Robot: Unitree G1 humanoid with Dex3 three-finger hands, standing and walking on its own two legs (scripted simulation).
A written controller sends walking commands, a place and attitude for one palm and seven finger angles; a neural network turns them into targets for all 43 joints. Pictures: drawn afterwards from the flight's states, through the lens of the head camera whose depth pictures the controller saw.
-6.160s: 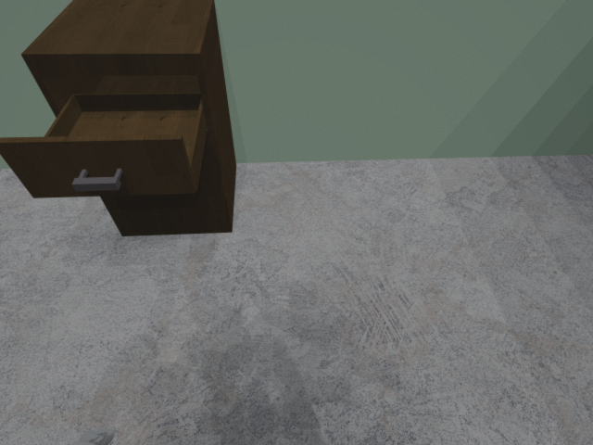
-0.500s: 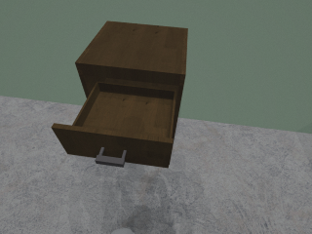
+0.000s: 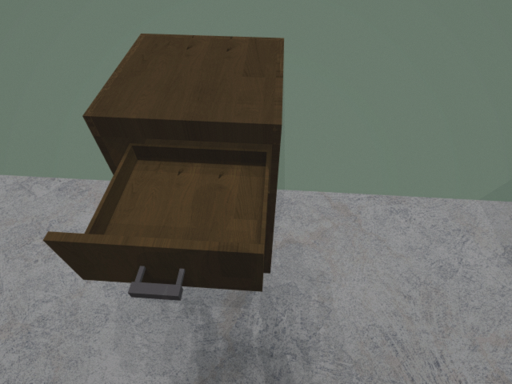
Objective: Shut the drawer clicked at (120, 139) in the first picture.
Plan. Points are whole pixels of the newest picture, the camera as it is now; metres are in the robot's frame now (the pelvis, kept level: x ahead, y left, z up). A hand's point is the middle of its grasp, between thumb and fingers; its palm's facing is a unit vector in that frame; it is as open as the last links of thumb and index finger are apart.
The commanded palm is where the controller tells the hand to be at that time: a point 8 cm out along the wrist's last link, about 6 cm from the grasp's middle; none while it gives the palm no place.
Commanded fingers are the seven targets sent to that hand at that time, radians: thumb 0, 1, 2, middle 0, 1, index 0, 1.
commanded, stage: come to a stop and stand still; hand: left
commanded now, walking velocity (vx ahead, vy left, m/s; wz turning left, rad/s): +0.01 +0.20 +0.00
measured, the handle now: (158, 281) +0.32 +0.22 -0.13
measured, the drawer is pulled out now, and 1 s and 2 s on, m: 0.30 0.30 0.30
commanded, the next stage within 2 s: look again from close up in 1.50 s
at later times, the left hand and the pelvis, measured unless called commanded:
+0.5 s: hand out of the picture -0.03 +0.20 -0.16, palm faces +0.11 -0.96 -0.25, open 7.4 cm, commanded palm none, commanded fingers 0.00 0.90 0.90 -0.20 -0.30 -0.20 -0.30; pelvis -0.04 +0.01 +0.01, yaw +1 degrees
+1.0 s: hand out of the picture -0.03 +0.16 -0.16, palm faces +0.05 -0.98 -0.19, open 7.3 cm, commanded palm none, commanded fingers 0.00 0.90 0.90 -0.20 -0.30 -0.20 -0.30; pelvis -0.01 +0.00 +0.01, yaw +1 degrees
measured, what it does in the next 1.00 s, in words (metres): steps on the spot: left foot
